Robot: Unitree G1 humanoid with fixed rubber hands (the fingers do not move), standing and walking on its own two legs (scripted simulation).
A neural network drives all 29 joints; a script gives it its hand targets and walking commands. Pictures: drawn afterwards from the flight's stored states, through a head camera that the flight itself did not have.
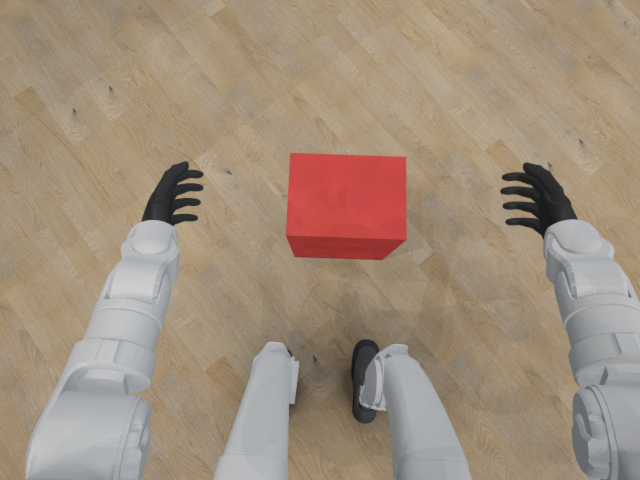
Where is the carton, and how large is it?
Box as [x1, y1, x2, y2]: [286, 153, 406, 259]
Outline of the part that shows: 290,153 286,236 294,256 382,259 406,239 405,157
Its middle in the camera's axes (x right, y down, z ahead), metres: +0.06 -0.07 +0.93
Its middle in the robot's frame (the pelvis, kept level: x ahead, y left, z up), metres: +0.54 -0.02 -0.54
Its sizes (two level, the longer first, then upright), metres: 0.243 0.177 0.300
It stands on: the floor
